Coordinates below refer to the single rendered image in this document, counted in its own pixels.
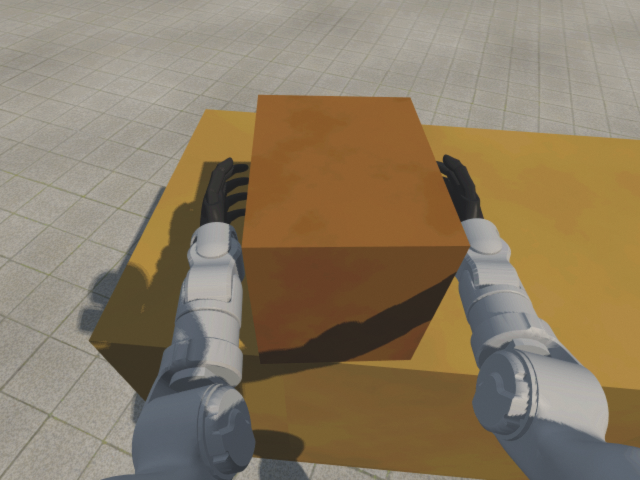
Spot carton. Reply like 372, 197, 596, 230
241, 95, 470, 364

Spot left robot upper arm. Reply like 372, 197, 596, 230
101, 383, 256, 480

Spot robot right forearm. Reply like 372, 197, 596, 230
455, 218, 609, 434

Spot robot left forearm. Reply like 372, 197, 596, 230
132, 222, 245, 469

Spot right robot hand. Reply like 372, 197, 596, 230
436, 154, 484, 222

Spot left robot hand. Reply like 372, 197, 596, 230
200, 157, 249, 226

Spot right robot upper arm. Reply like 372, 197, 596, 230
472, 348, 640, 480

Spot pedestal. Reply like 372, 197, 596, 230
89, 109, 640, 480

